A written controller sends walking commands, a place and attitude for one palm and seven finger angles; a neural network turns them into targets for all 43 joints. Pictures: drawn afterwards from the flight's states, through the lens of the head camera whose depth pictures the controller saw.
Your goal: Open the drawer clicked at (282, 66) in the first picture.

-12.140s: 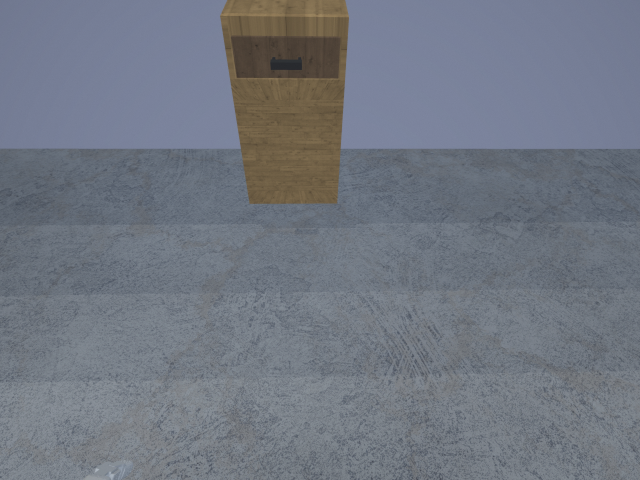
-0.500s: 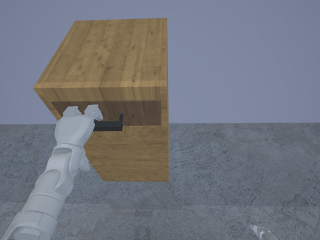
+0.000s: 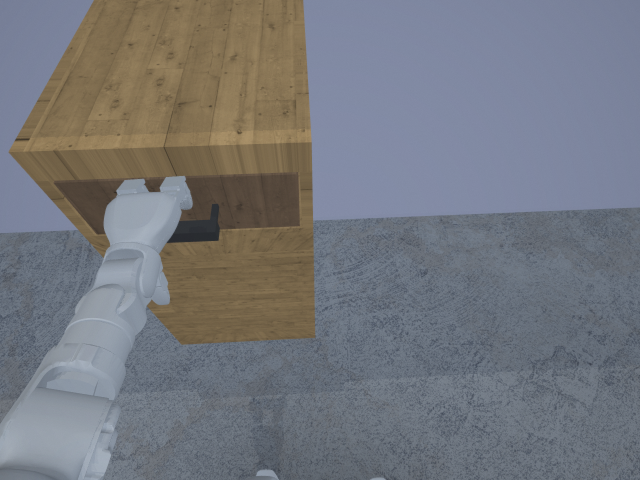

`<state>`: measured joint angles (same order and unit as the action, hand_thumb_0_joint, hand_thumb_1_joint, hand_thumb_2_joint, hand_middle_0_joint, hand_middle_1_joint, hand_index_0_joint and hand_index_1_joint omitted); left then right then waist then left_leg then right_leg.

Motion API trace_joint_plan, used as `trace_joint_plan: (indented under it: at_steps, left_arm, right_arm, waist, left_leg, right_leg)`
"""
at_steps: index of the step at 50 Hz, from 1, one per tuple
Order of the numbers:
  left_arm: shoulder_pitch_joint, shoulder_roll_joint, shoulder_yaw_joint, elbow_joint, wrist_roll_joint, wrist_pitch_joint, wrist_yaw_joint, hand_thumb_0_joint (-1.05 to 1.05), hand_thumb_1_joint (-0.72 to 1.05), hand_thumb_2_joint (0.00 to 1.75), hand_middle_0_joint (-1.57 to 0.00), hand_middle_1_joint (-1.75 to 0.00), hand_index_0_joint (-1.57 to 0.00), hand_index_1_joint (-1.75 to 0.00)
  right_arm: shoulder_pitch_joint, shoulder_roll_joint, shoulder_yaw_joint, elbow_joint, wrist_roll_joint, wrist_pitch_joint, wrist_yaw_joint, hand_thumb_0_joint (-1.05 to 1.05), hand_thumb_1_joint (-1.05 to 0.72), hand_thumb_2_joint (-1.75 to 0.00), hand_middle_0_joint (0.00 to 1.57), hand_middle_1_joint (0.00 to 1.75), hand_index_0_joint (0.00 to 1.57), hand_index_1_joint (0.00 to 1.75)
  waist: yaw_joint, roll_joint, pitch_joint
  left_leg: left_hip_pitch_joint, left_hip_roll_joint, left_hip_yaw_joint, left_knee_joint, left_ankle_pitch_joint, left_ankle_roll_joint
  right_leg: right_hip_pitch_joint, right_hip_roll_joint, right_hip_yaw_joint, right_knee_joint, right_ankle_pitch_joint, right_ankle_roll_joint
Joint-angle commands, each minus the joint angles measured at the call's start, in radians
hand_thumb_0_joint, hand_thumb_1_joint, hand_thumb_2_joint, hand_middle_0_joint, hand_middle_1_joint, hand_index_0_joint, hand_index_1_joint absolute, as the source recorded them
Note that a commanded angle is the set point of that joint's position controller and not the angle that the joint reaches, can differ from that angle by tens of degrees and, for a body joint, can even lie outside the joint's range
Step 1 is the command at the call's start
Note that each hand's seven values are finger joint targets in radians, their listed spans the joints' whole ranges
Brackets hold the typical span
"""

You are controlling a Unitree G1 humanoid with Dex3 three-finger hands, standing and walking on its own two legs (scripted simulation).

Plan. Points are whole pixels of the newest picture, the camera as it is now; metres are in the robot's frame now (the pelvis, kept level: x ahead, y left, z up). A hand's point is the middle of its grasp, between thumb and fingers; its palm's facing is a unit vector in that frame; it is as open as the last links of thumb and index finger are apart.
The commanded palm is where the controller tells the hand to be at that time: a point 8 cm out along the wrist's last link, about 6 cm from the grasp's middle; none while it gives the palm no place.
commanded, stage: move the hooked fingers above the handle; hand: left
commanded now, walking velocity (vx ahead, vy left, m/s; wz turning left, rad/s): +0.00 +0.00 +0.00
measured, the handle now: (186, 221) +0.51 +0.22 -0.05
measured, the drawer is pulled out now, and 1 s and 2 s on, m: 0.00 0.00 0.00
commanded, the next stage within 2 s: none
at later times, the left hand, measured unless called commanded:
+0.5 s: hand (155, 236) +0.45 +0.25 -0.01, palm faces -0.10 -0.03 -0.99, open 13.8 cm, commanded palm +0.44 +0.22 +0.06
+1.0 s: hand (157, 238) +0.44 +0.24 +0.00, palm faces -0.11 -0.02 -0.99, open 13.8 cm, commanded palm +0.43 +0.21 +0.06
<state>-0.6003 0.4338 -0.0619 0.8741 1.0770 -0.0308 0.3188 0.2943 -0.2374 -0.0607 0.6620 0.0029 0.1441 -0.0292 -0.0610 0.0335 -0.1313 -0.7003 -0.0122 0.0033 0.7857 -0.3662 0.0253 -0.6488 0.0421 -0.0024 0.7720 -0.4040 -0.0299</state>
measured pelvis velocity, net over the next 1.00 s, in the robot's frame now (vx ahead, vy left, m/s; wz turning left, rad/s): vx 0.01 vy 0.01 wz -0.02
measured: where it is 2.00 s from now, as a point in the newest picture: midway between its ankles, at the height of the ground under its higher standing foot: outside the picture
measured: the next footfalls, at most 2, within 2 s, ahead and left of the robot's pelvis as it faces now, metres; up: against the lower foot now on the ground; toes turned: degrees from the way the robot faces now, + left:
none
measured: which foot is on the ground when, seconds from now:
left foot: down 0.00-1.00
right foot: down 0.00-1.00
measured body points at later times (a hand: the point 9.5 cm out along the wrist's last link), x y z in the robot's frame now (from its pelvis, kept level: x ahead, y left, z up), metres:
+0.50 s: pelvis +0.00 +0.01 -0.01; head +0.09 +0.01 +0.44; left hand +0.45 +0.24 +0.04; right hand +0.01 -0.26 -0.13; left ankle +0.00 +0.10 -0.70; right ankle -0.03 -0.10 -0.70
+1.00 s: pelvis +0.01 +0.01 +0.00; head +0.08 +0.00 +0.44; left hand +0.44 +0.24 +0.05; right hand +0.05 -0.25 -0.13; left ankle +0.00 +0.10 -0.70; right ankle -0.03 -0.10 -0.70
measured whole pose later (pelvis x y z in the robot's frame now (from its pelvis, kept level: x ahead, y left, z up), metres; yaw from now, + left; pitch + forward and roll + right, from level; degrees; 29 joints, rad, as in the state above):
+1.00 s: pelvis +0.01 +0.01 +0.00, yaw -1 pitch +17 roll -1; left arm -0.64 0.42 -0.06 0.98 1.06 0.04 0.33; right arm 0.33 -0.22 -0.05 0.66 0.00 0.16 -0.02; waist -0.08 0.05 -0.15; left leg -0.71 0.00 0.02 0.79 -0.38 0.04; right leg -0.65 0.05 0.01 0.75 -0.40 -0.02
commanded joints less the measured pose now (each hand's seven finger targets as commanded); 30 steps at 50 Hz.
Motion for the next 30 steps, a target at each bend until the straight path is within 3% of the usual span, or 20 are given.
trace_joint_plan:
  at_steps: [1, 3, 6, 14, 17, 20, 25, 27, 28, 29, 30]
  left_arm:
    - [-0.449, 0.201, 0.061, -0.144, -0.009, -0.015, 0.043, 0.00, -0.50, 0.30, -0.30, -1.20, -0.30, -1.20]
    - [-0.497, 0.185, 0.045, -0.135, -0.007, -0.028, 0.043, 0.00, -0.50, 0.30, -0.30, -1.20, -0.30, -1.20]
    - [-0.482, 0.186, 0.060, -0.101, 0.001, -0.036, 0.061, 0.00, -0.50, 0.30, -0.30, -1.20, -0.30, -1.20]
    - [-0.446, 0.334, 0.176, -0.006, 0.024, 0.013, 0.122, 0.00, -0.50, 0.30, -0.30, -1.20, -0.30, -1.20]
    - [-0.440, 0.340, 0.168, -0.019, 0.023, 0.026, 0.115, 0.00, -0.50, 0.30, -0.30, -1.20, -0.30, -1.20]
    - [-0.476, 0.280, 0.110, -0.054, 0.012, 0.011, 0.087, 0.00, -0.50, 0.30, -0.30, -1.20, -0.30, -1.20]
    - [-0.529, 0.113, -0.017, -0.139, -0.026, -0.050, 0.043, 0.00, -0.50, 0.30, -0.30, -1.20, -0.30, -1.20]
    - [-0.525, 0.135, 0.004, -0.118, -0.020, -0.063, 0.048, 0.00, -0.50, 0.30, -0.30, -1.20, -0.30, -1.20]
    - [-0.562, 0.126, -0.006, -0.132, -0.020, -0.070, 0.053, 0.00, -0.50, 0.30, -0.30, -1.20, -0.30, -1.20]
    - [-0.570, 0.149, 0.017, -0.141, -0.006, -0.075, 0.068, 0.00, -0.50, 0.30, -0.30, -1.20, -0.30, -1.20]
    - [-0.544, 0.140, 0.020, -0.116, -0.001, -0.066, 0.083, 0.00, -0.50, 0.30, -0.30, -1.20, -0.30, -1.20]
  right_arm:
    - [0.100, -0.152, -0.057, -0.068, -0.005, -0.027, -0.008, 0.00, -0.90, -0.90, 0.20, 0.30, 0.20, 0.30]
    - [0.111, -0.151, -0.057, -0.059, -0.007, -0.029, -0.006, 0.00, -0.90, -0.90, 0.20, 0.30, 0.20, 0.30]
    - [0.133, -0.155, -0.062, -0.048, -0.013, -0.028, -0.001, 0.00, -0.90, -0.90, 0.20, 0.30, 0.20, 0.30]
    - [0.153, -0.173, -0.051, -0.053, -0.018, -0.012, 0.008, 0.00, -0.90, -0.90, 0.20, 0.30, 0.20, 0.30]
    - [0.154, -0.172, -0.051, -0.062, -0.014, -0.009, 0.005, 0.00, -0.90, -0.90, 0.20, 0.30, 0.20, 0.30]
    - [0.159, -0.170, -0.057, -0.056, -0.009, -0.013, 0.000, 0.00, -0.90, -0.90, 0.20, 0.30, 0.20, 0.30]
    - [0.169, -0.161, -0.072, -0.032, -0.015, -0.025, -0.004, 0.00, -0.90, -0.90, 0.20, 0.30, 0.20, 0.30]
    - [0.168, -0.163, -0.070, -0.022, -0.015, -0.025, -0.004, 0.00, -0.90, -0.90, 0.20, 0.30, 0.20, 0.30]
    - [0.166, -0.162, -0.067, -0.020, -0.018, -0.025, -0.003, 0.00, -0.90, -0.90, 0.20, 0.30, 0.20, 0.30]
    - [0.166, -0.161, -0.067, -0.019, -0.019, -0.024, 0.002, 0.00, -0.90, -0.90, 0.20, 0.30, 0.20, 0.30]
    - [0.166, -0.160, -0.067, -0.020, -0.020, -0.023, 0.006, 0.00, -0.90, -0.90, 0.20, 0.30, 0.20, 0.30]
  waist:
    - [-0.029, 0.013, -0.406]
    - [-0.041, 0.034, -0.401]
    - [-0.038, 0.034, -0.394]
    - [0.000, 0.018, -0.441]
    - [0.001, 0.020, -0.460]
    - [-0.031, 0.045, -0.448]
    - [-0.080, 0.066, -0.418]
    - [-0.080, 0.050, -0.369]
    - [-0.083, 0.077, -0.363]
    - [-0.072, 0.096, -0.391]
    - [-0.064, 0.101, -0.370]
  left_leg:
    - [0.283, -0.015, 0.003, -0.027, 0.386, 0.026]
    - [0.273, -0.013, -0.005, -0.019, 0.392, 0.024]
    - [0.266, -0.007, -0.005, -0.008, 0.393, 0.023]
    - [0.162, -0.015, 0.013, 0.002, 0.386, 0.025]
    - [0.168, -0.014, 0.022, -0.005, 0.381, 0.027]
    - [0.227, -0.003, 0.015, -0.012, 0.394, 0.025]
    - [0.363, 0.016, -0.019, -0.009, 0.443, 0.021]
    - [0.351, 0.018, -0.031, -0.014, 0.415, 0.019]
    - [0.358, 0.019, -0.039, -0.015, 0.438, 0.016]
    - [0.373, 0.019, -0.044, -0.012, 0.445, 0.012]
    - [0.368, 0.018, -0.048, -0.008, 0.450, 0.008]
  right_leg:
    - [0.101, 0.015, 0.004, -0.078, 0.382, -0.011]
    - [0.068, 0.016, 0.000, -0.068, 0.370, -0.013]
    - [0.039, 0.022, -0.004, -0.059, 0.355, -0.015]
    - [0.102, 0.024, 0.002, -0.031, 0.394, -0.012]
    - [0.132, 0.024, 0.008, -0.044, 0.407, -0.009]
    - [0.099, 0.026, 0.002, -0.059, 0.392, -0.008]
    - [-0.004, 0.032, -0.014, -0.080, 0.337, -0.009]
    - [-0.040, 0.032, -0.022, -0.083, 0.294, -0.012]
    - [-0.055, 0.030, -0.026, -0.076, 0.294, -0.016]
    - [-0.070, 0.031, -0.028, -0.067, 0.285, -0.016]
    - [-0.082, 0.034, -0.037, -0.060, 0.275, -0.022]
